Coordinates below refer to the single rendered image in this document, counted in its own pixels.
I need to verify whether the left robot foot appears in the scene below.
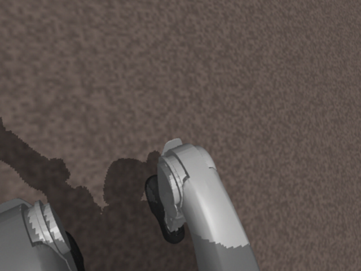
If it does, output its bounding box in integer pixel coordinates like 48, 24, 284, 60
65, 231, 85, 271

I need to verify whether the right robot foot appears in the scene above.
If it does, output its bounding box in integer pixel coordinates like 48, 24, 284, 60
145, 174, 185, 244

